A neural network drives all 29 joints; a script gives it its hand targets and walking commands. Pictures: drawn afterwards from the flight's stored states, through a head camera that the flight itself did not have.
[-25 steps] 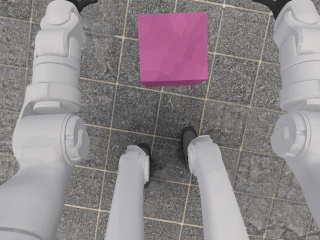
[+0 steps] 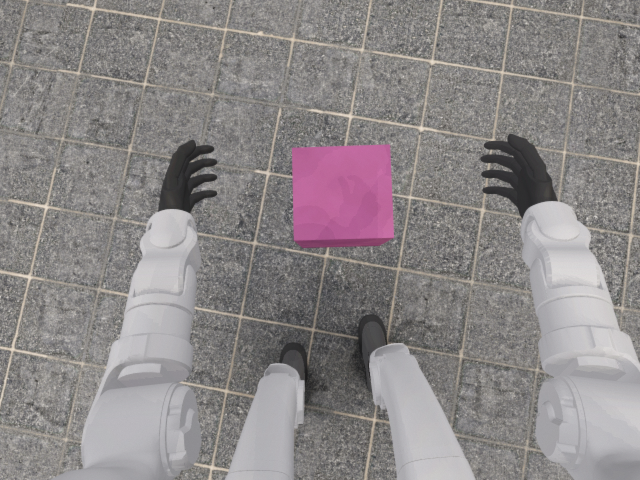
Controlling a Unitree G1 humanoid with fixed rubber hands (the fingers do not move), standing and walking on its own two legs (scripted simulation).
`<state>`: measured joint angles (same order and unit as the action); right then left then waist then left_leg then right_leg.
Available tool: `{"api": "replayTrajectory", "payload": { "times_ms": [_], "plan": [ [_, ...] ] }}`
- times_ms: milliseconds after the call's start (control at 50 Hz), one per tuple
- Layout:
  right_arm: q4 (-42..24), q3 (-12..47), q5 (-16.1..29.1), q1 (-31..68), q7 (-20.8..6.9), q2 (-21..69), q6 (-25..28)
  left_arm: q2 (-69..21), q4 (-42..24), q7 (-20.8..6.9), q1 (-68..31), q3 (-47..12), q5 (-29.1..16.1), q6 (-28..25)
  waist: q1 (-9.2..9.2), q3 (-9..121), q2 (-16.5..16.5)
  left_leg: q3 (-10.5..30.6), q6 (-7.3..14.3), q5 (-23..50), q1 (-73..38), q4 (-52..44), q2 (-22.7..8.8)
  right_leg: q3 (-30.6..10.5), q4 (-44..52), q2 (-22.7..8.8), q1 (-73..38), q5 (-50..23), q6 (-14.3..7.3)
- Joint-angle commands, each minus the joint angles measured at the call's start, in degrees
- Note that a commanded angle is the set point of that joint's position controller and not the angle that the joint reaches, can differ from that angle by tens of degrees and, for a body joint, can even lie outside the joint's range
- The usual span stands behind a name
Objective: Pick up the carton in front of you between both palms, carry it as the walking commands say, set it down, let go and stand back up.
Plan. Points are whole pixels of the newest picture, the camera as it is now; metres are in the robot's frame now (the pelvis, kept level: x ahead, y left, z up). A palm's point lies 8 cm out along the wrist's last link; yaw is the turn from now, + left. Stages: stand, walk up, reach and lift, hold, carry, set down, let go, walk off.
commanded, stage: let go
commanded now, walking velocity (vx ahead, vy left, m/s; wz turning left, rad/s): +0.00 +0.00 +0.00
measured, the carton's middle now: (340, 202) +0.49 -0.04 -0.58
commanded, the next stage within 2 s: stand in 1.04 s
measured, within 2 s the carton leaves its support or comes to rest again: neither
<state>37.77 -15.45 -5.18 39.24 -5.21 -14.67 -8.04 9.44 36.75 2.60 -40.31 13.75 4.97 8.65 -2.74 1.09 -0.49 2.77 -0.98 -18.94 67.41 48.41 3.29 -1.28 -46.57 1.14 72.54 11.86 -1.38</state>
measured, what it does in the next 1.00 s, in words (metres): rises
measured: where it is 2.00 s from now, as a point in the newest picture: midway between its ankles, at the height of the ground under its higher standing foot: (334, 382)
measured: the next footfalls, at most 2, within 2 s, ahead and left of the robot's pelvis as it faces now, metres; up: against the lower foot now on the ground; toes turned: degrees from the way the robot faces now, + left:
none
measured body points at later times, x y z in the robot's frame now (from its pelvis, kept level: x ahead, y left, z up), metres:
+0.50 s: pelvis +0.04 +0.01 +0.06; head +0.13 +0.01 +0.50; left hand +0.26 +0.23 -0.02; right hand +0.23 -0.23 -0.02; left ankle +0.01 +0.13 -0.67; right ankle +0.06 -0.10 -0.67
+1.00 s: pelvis +0.06 +0.02 +0.07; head +0.07 +0.01 +0.52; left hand +0.24 +0.24 -0.01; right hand +0.22 -0.22 -0.01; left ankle +0.01 +0.13 -0.67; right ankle +0.06 -0.10 -0.67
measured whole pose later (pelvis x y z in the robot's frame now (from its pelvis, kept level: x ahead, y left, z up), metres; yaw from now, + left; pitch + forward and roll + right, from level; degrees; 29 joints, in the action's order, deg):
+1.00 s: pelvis +0.06 +0.02 +0.07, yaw -2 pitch -4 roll -1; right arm 22.7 -2.3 -1.1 -13.0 -3.2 -12.9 -9.6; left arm 11.4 25.1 -3.5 12.6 2.4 0.7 6.4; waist -0.2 -5.7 -1.5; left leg 3.5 1.2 -19.1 2.5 25.8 1.5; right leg -1.5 -25.1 2.1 8.0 13.1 -0.3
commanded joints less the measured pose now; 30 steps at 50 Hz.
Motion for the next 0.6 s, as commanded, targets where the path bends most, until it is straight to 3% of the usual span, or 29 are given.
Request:
{"api": "replayTrajectory", "payload": {
  "times_ms": [0,140,380,580],
  "plan": [
    [-7.11,0.75,1.36,-0.54,-0.12,-4.34,2.71,5.11,-6.89,-1.0,-1.19,-0.14,-0.14,-3.03,-0.12,48.75,1.81,-3.23,-1.5,15.22,-7.0,-6.67,1.23,-2.77,-0.89,-0.73,-56.96,-33.22,1.24],
    [-8.72,4.07,3.12,-17.54,0.67,-2.85,6.21,4.97,-5.85,-2.41,15.85,-2.23,-1.31,-6.62,0.47,39.9,2.48,-2.17,-0.8,13.02,-14.94,-11.62,0.47,-3.79,4.57,-1.65,-61.83,-30.69,1.51],
    [-15.79,9.79,5.39,-41.96,1.64,-2.22,8.88,5.86,-11.64,-4.52,38.41,-7.02,-4.2,-9.6,1.11,17.25,0.64,-0.82,0.44,9.41,-40.39,-22.05,-1.74,-0.46,16.93,-0.39,-65.78,-13.76,2.18],
    [-19.19,11.52,5.78,-50.12,1.27,-3.58,5.6,6.6,-16.06,-5.62,49.2,-9.6,-4.24,-6.99,2.4,0.17,-2.27,-0.27,0.68,6.73,-45.78,-30.59,-3.39,1.15,21.72,1.37,-75.9,-9.92,2.46]
  ]
}}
